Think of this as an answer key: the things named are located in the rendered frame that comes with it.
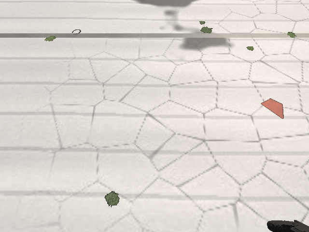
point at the right robot hand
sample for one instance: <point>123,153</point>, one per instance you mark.
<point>287,226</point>

